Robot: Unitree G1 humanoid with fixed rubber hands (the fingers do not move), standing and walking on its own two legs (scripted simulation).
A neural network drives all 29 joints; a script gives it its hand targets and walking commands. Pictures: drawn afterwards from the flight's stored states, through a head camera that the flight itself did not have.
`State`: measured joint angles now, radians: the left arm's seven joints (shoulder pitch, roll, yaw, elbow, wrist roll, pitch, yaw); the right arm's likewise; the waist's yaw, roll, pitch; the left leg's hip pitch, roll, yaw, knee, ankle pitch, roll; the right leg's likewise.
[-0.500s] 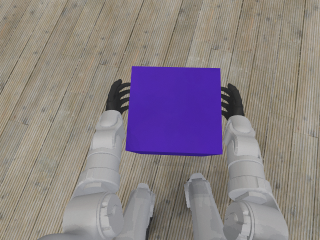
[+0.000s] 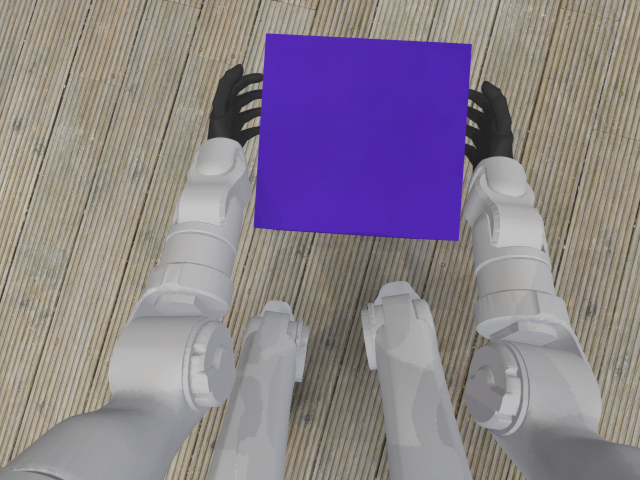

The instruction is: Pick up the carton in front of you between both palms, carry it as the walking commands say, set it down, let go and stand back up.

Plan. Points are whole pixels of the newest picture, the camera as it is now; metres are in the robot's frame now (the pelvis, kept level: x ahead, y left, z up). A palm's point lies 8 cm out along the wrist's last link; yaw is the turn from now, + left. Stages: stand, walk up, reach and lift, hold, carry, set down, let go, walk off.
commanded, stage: set down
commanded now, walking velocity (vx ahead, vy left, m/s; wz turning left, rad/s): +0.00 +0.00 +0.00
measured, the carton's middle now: (354, 160) +0.48 -0.07 -0.19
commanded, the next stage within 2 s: none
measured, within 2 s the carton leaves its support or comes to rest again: rests again in 1.02 s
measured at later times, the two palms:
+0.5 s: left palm (262, 149) +0.52 +0.06 -0.25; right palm (464, 166) +0.46 -0.23 -0.25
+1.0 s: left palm (265, 153) +0.52 +0.06 -0.27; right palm (457, 175) +0.46 -0.23 -0.28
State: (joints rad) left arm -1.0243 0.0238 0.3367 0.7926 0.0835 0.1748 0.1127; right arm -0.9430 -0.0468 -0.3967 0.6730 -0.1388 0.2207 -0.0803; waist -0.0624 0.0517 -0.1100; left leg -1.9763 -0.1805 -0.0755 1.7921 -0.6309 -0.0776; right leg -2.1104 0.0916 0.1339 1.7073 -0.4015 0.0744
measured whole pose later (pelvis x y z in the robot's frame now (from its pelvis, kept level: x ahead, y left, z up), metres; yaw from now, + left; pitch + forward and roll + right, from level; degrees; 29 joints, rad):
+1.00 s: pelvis -0.01 +0.01 -0.10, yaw +2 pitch +42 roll -1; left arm -1.40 0.14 0.19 1.09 0.05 0.15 0.18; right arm -1.23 -0.21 -0.43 0.95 -0.10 0.18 -0.03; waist -0.13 0.07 0.21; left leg -2.24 -0.22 -0.06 2.15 -0.65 -0.06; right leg -2.32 0.01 0.08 2.04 -0.46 0.09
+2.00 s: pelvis -0.02 +0.00 -0.11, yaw +0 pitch +38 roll +0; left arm -1.35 0.34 0.00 0.90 -0.14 0.12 0.13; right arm -1.26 -0.37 -0.26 0.98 0.22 0.01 -0.06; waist -0.11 0.02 0.31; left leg -2.20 -0.10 -0.04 2.18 -0.65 -0.06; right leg -2.30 -0.01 0.02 2.06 -0.42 0.02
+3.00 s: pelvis +0.03 -0.01 +0.14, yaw +0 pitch +45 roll +2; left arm -0.99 0.19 0.22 0.83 0.07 0.15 0.05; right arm -0.85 -0.22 -0.37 0.75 -0.02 0.11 0.04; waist -0.11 0.04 -0.12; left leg -1.55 -0.07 -0.06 1.20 -0.43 -0.04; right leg -1.64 0.01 0.04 1.14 -0.28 0.01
